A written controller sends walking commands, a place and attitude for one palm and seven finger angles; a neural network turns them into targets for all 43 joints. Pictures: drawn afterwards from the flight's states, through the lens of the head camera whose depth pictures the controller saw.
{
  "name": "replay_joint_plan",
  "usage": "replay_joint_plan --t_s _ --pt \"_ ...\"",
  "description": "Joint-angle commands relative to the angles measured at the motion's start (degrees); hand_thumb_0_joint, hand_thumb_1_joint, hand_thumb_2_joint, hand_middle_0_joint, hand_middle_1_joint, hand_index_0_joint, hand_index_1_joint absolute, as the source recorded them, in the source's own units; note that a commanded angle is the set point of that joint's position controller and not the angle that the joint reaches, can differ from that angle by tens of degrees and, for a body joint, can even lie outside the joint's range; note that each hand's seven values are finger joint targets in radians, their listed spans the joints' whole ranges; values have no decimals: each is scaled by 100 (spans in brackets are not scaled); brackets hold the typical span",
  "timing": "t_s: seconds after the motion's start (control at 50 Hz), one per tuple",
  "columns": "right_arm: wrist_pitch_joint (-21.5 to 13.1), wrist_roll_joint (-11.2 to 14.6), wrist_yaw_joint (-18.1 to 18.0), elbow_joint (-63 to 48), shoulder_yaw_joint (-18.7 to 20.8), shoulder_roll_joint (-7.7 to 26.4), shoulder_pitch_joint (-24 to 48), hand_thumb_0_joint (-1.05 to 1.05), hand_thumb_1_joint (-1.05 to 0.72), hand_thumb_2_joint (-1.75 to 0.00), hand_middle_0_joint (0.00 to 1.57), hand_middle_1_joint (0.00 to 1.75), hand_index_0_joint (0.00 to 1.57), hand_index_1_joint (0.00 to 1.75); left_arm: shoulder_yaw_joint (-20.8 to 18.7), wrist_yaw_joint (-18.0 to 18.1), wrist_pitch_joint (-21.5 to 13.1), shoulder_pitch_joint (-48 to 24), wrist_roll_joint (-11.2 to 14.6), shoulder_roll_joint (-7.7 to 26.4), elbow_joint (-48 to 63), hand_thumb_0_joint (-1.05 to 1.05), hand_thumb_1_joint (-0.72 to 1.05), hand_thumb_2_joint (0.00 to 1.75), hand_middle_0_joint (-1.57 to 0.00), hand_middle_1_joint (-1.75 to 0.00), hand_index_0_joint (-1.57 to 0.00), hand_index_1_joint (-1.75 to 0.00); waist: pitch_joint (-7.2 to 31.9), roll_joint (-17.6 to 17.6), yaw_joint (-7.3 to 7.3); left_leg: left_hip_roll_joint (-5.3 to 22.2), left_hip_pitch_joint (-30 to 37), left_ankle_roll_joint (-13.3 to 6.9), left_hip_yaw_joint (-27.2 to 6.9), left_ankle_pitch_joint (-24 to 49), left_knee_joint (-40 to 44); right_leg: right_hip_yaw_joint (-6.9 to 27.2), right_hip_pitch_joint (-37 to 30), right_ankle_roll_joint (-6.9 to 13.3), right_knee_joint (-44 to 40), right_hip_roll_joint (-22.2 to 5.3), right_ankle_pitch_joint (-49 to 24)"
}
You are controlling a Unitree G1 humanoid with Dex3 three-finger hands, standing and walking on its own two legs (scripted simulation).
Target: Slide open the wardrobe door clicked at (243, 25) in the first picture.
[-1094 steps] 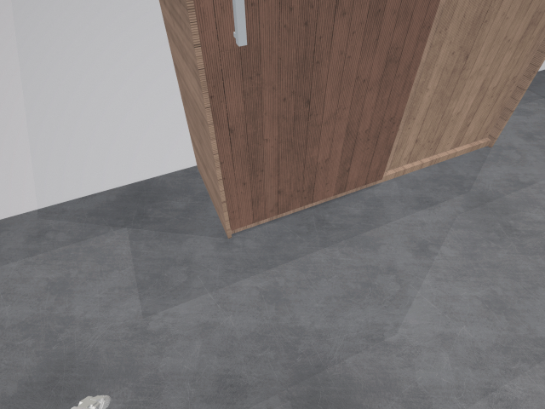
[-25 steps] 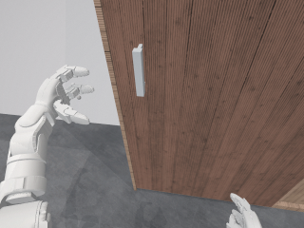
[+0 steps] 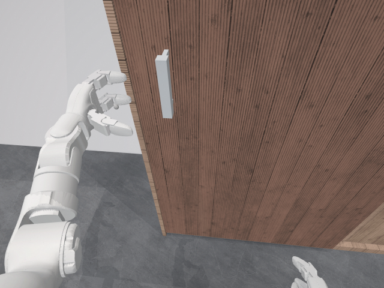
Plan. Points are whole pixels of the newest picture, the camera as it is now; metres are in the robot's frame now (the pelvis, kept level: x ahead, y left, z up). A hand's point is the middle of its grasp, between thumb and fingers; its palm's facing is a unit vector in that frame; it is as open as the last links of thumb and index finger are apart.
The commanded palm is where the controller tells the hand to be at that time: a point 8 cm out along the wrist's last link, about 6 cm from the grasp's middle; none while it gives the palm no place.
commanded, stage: move the hooked fingers beside the handle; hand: left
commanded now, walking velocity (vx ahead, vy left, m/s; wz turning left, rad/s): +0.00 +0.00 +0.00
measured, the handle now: (167, 84) +0.52 +0.09 +0.19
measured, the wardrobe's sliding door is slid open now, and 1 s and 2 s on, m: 0.00 0.00 0.00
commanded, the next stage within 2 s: feel for the door with the fingertips in 1.10 s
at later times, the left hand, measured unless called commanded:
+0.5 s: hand (134, 92) +0.47 +0.16 +0.19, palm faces -0.06 -1.00 +0.01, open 13.9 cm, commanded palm +0.44 +0.22 +0.19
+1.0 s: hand (130, 98) +0.45 +0.16 +0.19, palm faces -0.05 -1.00 -0.01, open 14.0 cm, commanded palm +0.43 +0.21 +0.19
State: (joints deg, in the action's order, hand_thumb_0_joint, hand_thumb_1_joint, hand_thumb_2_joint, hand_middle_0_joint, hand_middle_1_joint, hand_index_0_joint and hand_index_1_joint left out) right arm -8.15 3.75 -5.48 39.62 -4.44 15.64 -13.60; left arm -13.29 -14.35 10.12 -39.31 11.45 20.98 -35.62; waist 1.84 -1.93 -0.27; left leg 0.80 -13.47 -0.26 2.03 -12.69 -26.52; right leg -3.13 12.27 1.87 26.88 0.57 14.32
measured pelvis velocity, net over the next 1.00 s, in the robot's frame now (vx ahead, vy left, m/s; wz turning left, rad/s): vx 0.01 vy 0.01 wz -0.01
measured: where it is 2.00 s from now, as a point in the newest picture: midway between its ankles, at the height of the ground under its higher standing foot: outside the picture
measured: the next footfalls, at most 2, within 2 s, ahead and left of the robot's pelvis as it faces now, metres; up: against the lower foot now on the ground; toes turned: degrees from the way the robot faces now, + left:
none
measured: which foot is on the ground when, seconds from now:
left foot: down 0.00-1.00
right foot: down 0.00-1.00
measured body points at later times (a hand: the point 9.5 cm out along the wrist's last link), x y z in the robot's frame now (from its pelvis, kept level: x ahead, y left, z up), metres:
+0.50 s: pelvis +0.01 +0.01 +0.00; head +0.02 +0.00 +0.45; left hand +0.47 +0.21 +0.19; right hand +0.07 -0.26 -0.12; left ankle +0.02 +0.12 -0.74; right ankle +0.00 -0.10 -0.74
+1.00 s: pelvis +0.01 +0.01 +0.00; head +0.01 +0.00 +0.45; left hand +0.45 +0.21 +0.19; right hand +0.13 -0.24 -0.10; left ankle +0.02 +0.12 -0.74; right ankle +0.00 -0.10 -0.74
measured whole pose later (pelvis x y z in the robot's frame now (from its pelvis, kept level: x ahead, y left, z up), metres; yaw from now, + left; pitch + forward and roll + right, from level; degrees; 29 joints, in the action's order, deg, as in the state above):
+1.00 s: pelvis +0.01 +0.01 +0.00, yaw -1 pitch +2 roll +0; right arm -7.0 3.1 -4.0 38.9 -3.1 15.6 -16.0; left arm -12.8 -11.6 2.8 -46.2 9.6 19.0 -47.0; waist 2.9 -1.8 -1.5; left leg 0.6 -16.2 -0.9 2.8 -14.0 -28.0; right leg -2.3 14.9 1.2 27.5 0.4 14.9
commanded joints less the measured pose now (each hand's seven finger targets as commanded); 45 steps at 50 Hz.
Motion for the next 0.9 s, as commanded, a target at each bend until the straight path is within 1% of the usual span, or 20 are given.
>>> replay_joint_plan --t_s 0.0,0.02,0.1,0.12,0.16,0.22,0.26,0.34,0.36,0.4,0.44,0.46,0.5,0.54,0.58,0.6,0.66,0.78,0.82,0.88 --pt "-285 7 -20 -756 347 711 246 0 -90 -90 20 30 20 30 -380 66 -654 -3119 65 1311 982 0 -50 30 -30 -120 -30 -120 1695 187 -85 -53 777 -244 -191 880 185 296 -194 -34 -400 -55 -1382" --pt "-286 10 -18 -739 342 705 226 0 -90 -90 20 30 20 30 -271 55 -693 -3192 73 1170 850 0 -50 30 -30 -120 -30 -120 1611 152 -121 -54 723 -245 -179 832 195 295 -144 -39 -393 -56 -1376" --pt "-259 -19 23 -707 410 778 1 0 -90 -90 20 30 20 30 -595 110 -829 -3097 3 1505 462 0 -50 30 -30 -120 -30 -120 1752 361 -48 -47 621 -261 -139 1053 182 288 -328 -47 -323 -53 -1693" --pt "-248 -12 33 -702 396 754 2 0 -90 -90 20 30 20 30 -425 102 -826 -3142 -6 1291 338 0 -50 30 -30 -120 -30 -120 1660 189 -79 -61 570 -261 -112 1031 175 309 -257 -46 -312 -63 -1718" --pt "-215 -11 36 -621 407 772 -126 0 -90 -90 20 30 20 30 -301 139 -861 -3484 -64 1200 92 0 -50 30 -30 -120 -30 -120 1403 234 -208 -44 494 -257 -129 917 182 277 -49 -44 -339 -39 -1588" --pt "-226 -31 29 -588 451 813 -272 0 -90 -90 20 30 20 30 -405 204 -1009 -3805 -83 1347 -77 0 -50 30 -30 -120 -30 -120 1566 307 -251 -35 515 -276 -154 841 153 300 -12 -54 -341 -26 -1475" --pt "-256 -40 37 -539 460 796 -370 0 -90 -90 20 30 20 30 -274 234 -1147 -4213 -106 1204 -77 0 -50 30 -30 -120 -30 -120 1710 172 -334 -41 629 -265 -171 865 131 298 42 -42 -324 -8 -1465" --pt "-269 -73 68 -474 489 837 -574 0 -90 -90 20 30 20 30 -643 282 -1342 -3982 -190 1593 -489 0 -50 30 -30 -120 -30 -120 1927 204 -225 -41 554 -264 -132 1073 83 315 -134 -32 -227 0 -1743" --pt "-267 -74 89 -498 488 827 -586 0 -90 -90 20 30 20 30 -536 264 -1378 -3985 -205 1471 -455 0 -50 30 -30 -120 -30 -120 1950 101 -234 -47 561 -255 -106 1111 88 311 -147 -29 -212 -2 -1811" --pt "-239 -84 107 -521 528 877 -683 0 -90 -90 20 30 20 30 -740 245 -1404 -3619 -228 1682 -687 0 -50 30 -30 -120 -30 -120 1945 419 -174 -35 436 -277 -84 1236 62 280 -261 -32 -174 9 -1979" --pt "-209 -73 125 -581 518 885 -648 0 -90 -90 20 30 20 30 -859 187 -1404 -3472 -235 1813 -648 0 -50 30 -30 -120 -30 -120 1865 341 -116 -45 285 -271 -30 1203 85 315 -343 -33 -139 -3 -2093" --pt "-205 -65 141 -629 523 864 -623 0 -90 -90 20 30 20 30 -693 138 -1406 -3537 -224 1617 -468 0 -50 30 -30 -120 -30 -120 1896 129 -150 -45 363 -266 -9 1224 72 327 -284 -31 -140 -5 -2110" --pt "-172 -75 145 -687 560 883 -659 0 -90 -90 20 30 20 30 -829 137 -1397 -3286 -208 1746 -380 0 -50 30 -30 -120 -30 -120 1961 329 -102 -28 395 -286 -11 1364 48 283 -362 -34 -134 5 -2173" --pt "-167 -53 158 -735 555 858 -585 0 -90 -90 20 30 20 30 -709 109 -1360 -3329 -162 1566 6 0 -50 30 -30 -120 -30 -120 2029 186 -111 -24 507 -277 -4 1461 40 294 -360 -28 -117 21 -2267" --pt "-180 -43 152 -710 557 837 -554 0 -90 -90 20 30 20 30 -442 72 -1306 -3578 -101 1268 194 0 -50 30 -30 -120 -30 -120 1878 41 -234 -8 631 -272 -25 1341 29 283 -120 -34 -180 42 -2094" --pt "-169 -37 128 -717 572 854 -568 0 -90 -90 20 30 20 30 -449 67 -1290 -3460 -79 1284 150 0 -50 30 -30 -120 -30 -120 1835 255 -245 11 644 -295 -29 1372 13 259 -130 -40 -199 50 -2054" --pt "-181 -36 107 -665 531 815 -497 0 -90 -90 20 30 20 30 -415 109 -1243 -3652 -62 1245 377 0 -50 30 -30 -120 -30 -120 1851 -64 -243 -1 752 -263 -92 1284 35 268 -26 -19 -217 54 -1899" --pt "-177 -47 108 -619 493 795 -387 0 -90 -90 20 30 20 30 -312 184 -1105 -3508 -48 1045 185 0 -50 30 -30 -120 -30 -120 1716 257 -231 -11 661 -259 -136 1236 51 224 -15 -24 -216 43 -1869" --pt "-127 -43 97 -642 472 803 -331 0 -90 -90 20 30 20 30 -462 212 -1087 -3419 -75 1261 69 0 -50 30 -30 -120 -30 -120 1632 264 -208 -21 567 -278 -109 1162 48 255 -47 -37 -235 13 -1858" --pt "-119 -34 106 -695 453 744 -255 0 -90 -90 20 30 20 30 -152 232 -1091 -3638 -96 893 215 0 -50 30 -30 -120 -30 -120 1700 95 -238 -20 686 -243 -161 1163 39 232 55 -10 -205 17 -1767"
